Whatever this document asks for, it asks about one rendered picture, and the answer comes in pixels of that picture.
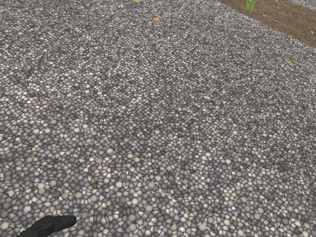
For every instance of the robot left hand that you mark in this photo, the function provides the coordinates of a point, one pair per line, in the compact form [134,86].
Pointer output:
[48,225]

